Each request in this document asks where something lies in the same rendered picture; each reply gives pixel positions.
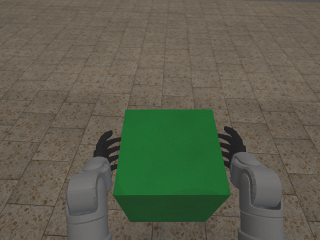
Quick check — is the robot right hand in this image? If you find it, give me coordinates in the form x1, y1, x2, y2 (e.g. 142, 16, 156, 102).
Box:
218, 126, 246, 169

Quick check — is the carton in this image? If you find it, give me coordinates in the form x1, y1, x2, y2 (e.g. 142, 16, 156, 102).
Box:
113, 109, 231, 222

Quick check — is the robot left forearm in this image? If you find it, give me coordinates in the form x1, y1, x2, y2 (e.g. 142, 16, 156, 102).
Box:
65, 156, 113, 240

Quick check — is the robot left hand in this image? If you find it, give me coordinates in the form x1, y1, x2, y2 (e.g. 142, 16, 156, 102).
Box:
93, 130, 121, 172

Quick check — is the robot right forearm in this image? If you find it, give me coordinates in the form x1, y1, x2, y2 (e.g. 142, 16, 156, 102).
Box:
230, 152, 288, 240

